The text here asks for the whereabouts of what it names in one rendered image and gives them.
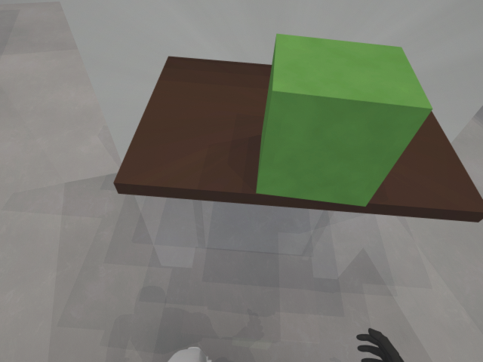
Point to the table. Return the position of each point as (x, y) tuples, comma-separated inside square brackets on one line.
[(200, 134)]

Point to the carton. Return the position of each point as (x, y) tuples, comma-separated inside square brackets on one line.
[(338, 116)]

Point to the right robot hand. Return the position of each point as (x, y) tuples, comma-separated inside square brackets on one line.
[(386, 351)]

